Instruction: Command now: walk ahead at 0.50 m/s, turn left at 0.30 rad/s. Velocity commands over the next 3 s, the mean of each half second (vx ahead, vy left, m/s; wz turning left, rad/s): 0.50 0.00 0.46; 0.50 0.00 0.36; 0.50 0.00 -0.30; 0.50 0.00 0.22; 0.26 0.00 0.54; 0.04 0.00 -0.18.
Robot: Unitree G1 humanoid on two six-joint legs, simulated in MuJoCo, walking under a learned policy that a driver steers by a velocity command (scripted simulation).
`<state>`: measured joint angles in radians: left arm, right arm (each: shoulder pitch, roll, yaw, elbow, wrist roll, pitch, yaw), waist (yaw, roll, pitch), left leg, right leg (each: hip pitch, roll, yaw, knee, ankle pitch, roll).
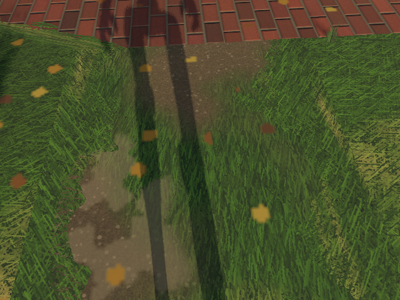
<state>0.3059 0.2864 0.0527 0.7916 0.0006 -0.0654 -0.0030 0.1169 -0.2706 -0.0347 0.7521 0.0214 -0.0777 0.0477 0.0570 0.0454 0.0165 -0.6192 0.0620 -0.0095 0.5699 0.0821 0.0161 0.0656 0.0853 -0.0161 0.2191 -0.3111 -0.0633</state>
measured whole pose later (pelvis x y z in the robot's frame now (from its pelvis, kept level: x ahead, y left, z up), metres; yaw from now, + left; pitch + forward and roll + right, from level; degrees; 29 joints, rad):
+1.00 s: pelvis +0.55 +0.12 +0.00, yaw +27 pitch +2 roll -2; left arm 0.40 0.29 0.06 0.87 -0.03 -0.07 -0.01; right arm 0.06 -0.26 -0.03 0.63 0.02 -0.06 0.04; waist 0.12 0.04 0.03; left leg -0.58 0.06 -0.03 0.58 -0.06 0.02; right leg 0.03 0.01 -0.07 0.25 -0.31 0.00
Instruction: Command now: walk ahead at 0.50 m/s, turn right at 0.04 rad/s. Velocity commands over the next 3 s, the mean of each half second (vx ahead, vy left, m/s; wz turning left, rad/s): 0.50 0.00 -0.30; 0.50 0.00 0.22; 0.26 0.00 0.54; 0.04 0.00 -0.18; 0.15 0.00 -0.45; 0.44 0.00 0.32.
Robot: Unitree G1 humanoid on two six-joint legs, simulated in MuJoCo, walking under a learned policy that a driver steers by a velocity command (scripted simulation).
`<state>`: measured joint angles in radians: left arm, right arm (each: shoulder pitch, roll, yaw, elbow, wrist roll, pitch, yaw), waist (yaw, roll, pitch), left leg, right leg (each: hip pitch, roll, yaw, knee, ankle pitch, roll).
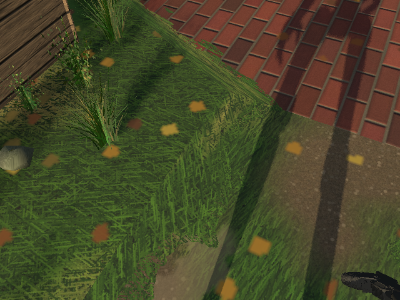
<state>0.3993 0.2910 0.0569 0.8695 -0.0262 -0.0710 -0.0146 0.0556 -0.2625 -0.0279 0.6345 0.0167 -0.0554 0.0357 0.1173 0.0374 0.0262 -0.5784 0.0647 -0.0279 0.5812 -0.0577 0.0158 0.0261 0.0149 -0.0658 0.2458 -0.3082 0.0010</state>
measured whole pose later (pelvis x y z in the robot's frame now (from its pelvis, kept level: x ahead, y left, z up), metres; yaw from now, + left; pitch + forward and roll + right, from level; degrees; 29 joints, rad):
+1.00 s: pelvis +0.53 -0.08 +0.00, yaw -3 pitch +1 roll -3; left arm 0.30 0.26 0.07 0.89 0.00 -0.08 0.01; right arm 0.13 -0.26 -0.06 0.82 0.02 -0.03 0.03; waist 0.06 0.03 0.03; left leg -0.65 0.11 0.00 0.69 0.02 0.02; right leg 0.08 0.03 -0.24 0.21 -0.30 -0.01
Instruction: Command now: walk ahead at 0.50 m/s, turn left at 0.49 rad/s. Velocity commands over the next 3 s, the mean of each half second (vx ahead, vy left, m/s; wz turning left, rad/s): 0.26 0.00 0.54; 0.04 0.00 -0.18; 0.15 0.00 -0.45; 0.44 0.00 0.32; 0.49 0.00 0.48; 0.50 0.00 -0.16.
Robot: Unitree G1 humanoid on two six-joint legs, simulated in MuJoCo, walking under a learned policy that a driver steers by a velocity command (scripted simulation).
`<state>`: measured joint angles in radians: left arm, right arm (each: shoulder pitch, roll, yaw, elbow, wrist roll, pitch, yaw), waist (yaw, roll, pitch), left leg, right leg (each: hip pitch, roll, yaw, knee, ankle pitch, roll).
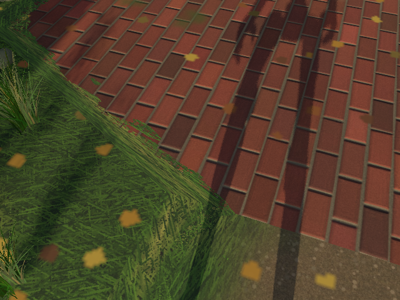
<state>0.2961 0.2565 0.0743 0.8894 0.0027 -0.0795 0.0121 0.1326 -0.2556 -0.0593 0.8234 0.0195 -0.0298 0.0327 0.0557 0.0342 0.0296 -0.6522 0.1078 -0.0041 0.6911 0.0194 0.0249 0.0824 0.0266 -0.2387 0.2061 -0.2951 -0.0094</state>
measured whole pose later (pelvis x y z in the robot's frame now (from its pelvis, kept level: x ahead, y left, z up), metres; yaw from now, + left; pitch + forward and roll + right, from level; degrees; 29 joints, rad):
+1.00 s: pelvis +0.28 +0.04 +0.00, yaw +9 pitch +2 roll +0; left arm 0.10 0.32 0.08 0.74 -0.02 0.02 0.00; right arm 0.23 -0.28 -0.08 0.79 -0.02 0.03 -0.05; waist -0.02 -0.03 0.04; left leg -0.17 -0.05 0.02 0.49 -0.36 0.06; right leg -0.51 0.07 0.10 0.92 -0.46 0.03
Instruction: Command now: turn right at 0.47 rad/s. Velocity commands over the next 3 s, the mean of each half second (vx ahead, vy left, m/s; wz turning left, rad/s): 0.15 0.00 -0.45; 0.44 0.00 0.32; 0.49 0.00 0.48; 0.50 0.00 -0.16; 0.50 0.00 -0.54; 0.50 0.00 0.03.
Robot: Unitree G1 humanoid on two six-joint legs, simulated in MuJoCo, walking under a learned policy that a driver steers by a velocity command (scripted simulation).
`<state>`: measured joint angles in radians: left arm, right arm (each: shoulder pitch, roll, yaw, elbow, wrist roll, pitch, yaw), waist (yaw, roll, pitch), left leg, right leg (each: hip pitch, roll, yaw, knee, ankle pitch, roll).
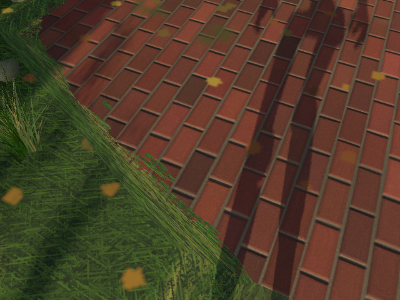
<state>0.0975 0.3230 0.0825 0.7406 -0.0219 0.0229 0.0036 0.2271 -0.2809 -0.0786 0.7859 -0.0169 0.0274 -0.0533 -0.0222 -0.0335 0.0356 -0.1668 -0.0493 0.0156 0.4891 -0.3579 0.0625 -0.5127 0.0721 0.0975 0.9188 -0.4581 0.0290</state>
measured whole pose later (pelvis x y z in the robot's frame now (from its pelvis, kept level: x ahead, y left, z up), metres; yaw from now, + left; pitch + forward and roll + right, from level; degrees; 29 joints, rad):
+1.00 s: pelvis +0.31 -0.03 +0.01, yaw -1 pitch +2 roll +0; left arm 0.23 0.31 0.05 0.71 0.00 -0.11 -0.01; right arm 0.27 -0.29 -0.05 0.70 0.01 -0.06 0.03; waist -0.01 -0.03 0.04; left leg -0.30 -0.09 -0.03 0.44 -0.17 0.09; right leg -0.50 -0.06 0.04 1.12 -0.32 0.00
